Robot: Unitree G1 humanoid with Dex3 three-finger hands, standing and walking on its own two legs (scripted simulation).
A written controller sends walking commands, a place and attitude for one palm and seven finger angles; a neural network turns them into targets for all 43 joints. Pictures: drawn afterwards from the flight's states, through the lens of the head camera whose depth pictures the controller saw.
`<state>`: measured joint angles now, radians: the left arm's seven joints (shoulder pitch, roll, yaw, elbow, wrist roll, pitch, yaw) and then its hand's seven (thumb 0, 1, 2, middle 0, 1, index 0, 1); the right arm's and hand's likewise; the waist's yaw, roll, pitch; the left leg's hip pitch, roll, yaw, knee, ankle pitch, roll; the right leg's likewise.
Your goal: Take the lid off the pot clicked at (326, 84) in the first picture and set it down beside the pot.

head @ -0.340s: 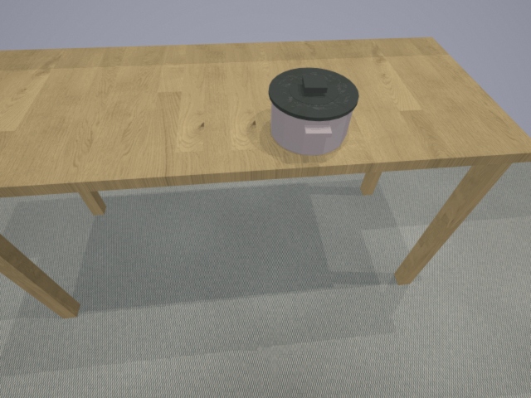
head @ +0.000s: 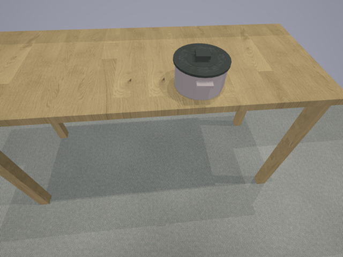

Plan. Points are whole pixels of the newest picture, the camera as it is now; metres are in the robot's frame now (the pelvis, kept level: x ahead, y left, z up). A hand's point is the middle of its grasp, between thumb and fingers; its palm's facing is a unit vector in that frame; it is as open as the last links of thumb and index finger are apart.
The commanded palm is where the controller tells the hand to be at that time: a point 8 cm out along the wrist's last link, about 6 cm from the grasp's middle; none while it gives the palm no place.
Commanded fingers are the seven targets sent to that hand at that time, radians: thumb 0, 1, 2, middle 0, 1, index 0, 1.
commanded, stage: look at it before walking up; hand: left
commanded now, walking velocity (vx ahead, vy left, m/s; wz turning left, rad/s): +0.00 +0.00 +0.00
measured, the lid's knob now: (202, 53) +0.69 -0.06 +0.11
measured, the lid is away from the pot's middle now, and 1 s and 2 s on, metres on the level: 0.00 0.00 0.00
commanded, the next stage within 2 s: walk to a spot facing it in 0.30 s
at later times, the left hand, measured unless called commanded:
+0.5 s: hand out of the picture +0.01 +0.16 -0.17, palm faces +0.04 -0.98 -0.19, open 7.4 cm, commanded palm none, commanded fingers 0.00 0.90 0.90 -0.20 -0.30 -0.20 -0.30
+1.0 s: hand out of the picture +0.07 +0.15 -0.16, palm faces -0.15 -0.96 -0.26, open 7.4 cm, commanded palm none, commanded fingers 0.00 0.90 0.90 -0.20 -0.30 -0.20 -0.30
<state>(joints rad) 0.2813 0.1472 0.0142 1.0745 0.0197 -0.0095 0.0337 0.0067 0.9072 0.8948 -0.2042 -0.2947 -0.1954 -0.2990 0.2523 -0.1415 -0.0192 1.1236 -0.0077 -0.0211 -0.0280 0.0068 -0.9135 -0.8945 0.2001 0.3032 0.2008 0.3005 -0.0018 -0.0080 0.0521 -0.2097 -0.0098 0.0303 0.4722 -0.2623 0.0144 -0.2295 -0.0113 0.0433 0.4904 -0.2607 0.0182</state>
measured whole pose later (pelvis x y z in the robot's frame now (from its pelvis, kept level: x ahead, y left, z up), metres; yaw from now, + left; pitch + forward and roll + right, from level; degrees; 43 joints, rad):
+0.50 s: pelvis +0.01 -0.01 +0.00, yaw -1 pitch +0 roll +0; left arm 0.28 0.15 0.03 1.07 0.02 0.00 0.03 0.01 0.90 0.89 -0.20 -0.29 -0.19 -0.30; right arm 0.25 -0.14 -0.02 1.12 -0.01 -0.02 -0.03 0.01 -0.92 -0.89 0.20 0.30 0.20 0.30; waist 0.01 -0.01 0.05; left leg -0.20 0.01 0.03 0.47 -0.27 0.00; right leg -0.23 0.00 0.04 0.50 -0.27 0.00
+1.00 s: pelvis +0.00 -0.04 +0.00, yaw -15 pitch +3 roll +2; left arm 0.29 0.18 0.08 0.90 0.02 0.03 0.01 0.01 0.90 0.89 -0.21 -0.30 -0.20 -0.30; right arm 0.06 -0.22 -0.07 0.87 0.00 0.01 -0.03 0.01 -0.91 -0.89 0.20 0.30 0.20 0.30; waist 0.05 -0.01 0.10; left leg -0.43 -0.01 -0.04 0.91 -0.45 -0.04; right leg -0.31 0.12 0.23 0.49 -0.21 -0.05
